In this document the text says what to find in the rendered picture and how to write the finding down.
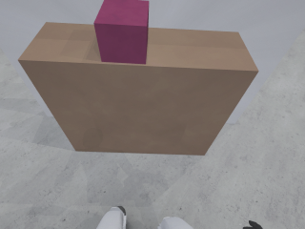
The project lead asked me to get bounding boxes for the left robot shin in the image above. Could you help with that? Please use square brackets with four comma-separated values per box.
[110, 207, 123, 213]

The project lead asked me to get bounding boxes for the carton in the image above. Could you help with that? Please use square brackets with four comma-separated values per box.
[93, 0, 150, 65]

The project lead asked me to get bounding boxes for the robot left thigh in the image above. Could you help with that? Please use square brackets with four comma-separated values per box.
[96, 210, 127, 229]

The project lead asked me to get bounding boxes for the pedestal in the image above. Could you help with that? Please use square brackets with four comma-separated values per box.
[18, 22, 259, 156]

